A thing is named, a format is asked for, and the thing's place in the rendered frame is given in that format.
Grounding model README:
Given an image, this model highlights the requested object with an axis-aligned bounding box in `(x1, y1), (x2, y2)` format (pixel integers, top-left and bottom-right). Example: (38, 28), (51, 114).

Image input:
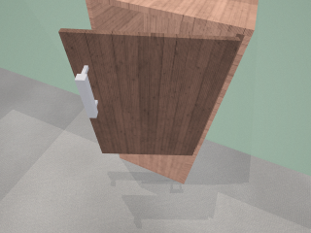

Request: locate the cupboard door
(58, 28), (241, 156)

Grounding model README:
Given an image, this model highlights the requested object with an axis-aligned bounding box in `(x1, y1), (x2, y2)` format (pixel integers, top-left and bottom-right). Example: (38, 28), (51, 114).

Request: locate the handle
(74, 65), (98, 118)

